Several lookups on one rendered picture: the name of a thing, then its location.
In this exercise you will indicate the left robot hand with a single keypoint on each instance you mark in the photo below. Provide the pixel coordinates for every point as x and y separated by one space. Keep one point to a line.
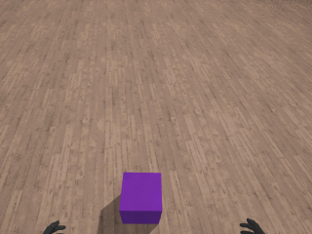
53 227

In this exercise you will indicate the carton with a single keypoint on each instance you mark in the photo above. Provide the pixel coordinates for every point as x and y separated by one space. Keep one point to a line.
141 198

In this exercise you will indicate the right robot hand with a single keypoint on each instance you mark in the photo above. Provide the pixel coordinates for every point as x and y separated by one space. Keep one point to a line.
251 224

